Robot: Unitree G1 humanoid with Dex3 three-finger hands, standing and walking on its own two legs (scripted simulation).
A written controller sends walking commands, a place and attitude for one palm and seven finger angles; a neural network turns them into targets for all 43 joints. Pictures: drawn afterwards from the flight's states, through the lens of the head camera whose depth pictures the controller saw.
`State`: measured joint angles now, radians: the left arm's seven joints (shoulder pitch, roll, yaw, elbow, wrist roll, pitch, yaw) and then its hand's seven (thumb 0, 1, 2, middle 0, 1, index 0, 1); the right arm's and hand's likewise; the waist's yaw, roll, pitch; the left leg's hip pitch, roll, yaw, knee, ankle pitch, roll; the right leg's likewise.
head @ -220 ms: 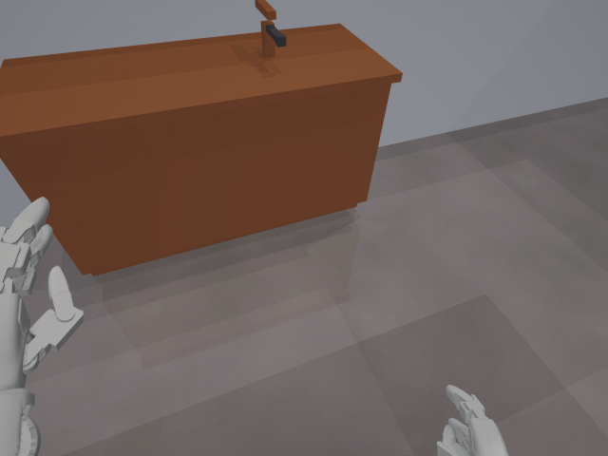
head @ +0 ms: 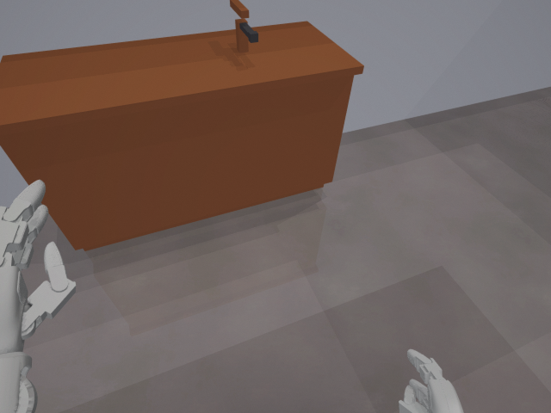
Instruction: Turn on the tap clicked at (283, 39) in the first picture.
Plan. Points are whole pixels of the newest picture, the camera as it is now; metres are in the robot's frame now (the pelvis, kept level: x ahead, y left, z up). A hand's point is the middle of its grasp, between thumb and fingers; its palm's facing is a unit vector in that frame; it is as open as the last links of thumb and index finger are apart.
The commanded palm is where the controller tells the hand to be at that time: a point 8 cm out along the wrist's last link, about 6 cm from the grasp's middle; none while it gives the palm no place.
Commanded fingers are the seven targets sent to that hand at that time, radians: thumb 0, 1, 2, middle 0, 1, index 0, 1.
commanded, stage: stand and wait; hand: left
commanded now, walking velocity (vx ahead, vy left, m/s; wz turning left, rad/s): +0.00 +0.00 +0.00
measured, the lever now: (253, 36) +1.23 +0.15 +0.04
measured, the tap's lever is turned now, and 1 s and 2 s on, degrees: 0 0 0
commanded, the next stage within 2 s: look at it before walking up in 0.04 s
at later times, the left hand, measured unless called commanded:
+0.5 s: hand (87, 273) +0.23 +0.23 +0.15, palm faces +0.42 -0.83 -0.37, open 7.5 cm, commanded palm +0.18 +0.26 +0.18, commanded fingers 0.00 0.90 0.90 -0.20 -0.30 -0.20 -0.30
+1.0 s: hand (192, 175) +0.39 +0.15 +0.16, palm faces +0.21 -0.90 -0.39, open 7.5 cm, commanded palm +0.34 +0.19 +0.18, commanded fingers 0.00 0.90 0.90 -0.20 -0.30 -0.20 -0.30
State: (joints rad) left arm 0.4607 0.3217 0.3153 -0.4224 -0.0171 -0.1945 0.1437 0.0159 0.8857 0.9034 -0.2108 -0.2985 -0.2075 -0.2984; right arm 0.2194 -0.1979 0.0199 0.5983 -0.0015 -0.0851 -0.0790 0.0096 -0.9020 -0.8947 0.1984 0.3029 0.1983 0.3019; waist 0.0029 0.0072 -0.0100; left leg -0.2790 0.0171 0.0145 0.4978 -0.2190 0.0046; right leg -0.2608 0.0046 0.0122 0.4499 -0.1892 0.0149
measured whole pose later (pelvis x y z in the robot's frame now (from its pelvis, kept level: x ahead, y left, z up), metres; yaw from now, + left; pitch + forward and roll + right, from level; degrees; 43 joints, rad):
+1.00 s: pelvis +0.11 -0.03 -0.01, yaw -16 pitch +0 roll +2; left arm 0.43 0.36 0.38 -0.44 -0.02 -0.23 0.16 0.01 0.89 0.90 -0.21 -0.30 -0.21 -0.30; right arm 0.22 -0.20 -0.01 0.60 -0.01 -0.07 -0.08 0.01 -0.90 -0.90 0.19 0.30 0.20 0.30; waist 0.00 -0.05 0.00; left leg -0.28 0.10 0.20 0.58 -0.29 -0.02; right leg -0.41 0.01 -0.01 1.03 -0.49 -0.01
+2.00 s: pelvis +0.38 -0.23 -0.01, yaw -22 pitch +0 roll +1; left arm 0.42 0.33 0.35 -0.47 -0.02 -0.20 0.15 0.01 0.88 0.90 -0.21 -0.30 -0.21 -0.30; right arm 0.20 -0.20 0.01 0.67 0.01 -0.04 -0.06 0.01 -0.90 -0.89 0.20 0.30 0.20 0.30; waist 0.01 0.06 0.07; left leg -0.48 0.10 0.06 1.18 -0.45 -0.02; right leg -0.31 -0.09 -0.21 0.65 -0.34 -0.04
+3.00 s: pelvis +0.45 -0.33 +0.00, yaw +1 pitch +0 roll -1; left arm 0.48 0.39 0.37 -0.57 -0.03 -0.21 0.17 0.02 0.88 0.90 -0.21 -0.30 -0.21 -0.30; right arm 0.21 -0.19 -0.02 0.57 0.01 -0.09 -0.05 0.01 -0.91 -0.90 0.19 0.30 0.19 0.30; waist -0.01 -0.01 0.02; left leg -0.27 0.04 0.05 0.56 -0.29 0.02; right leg -0.43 -0.06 -0.11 0.94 -0.47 0.05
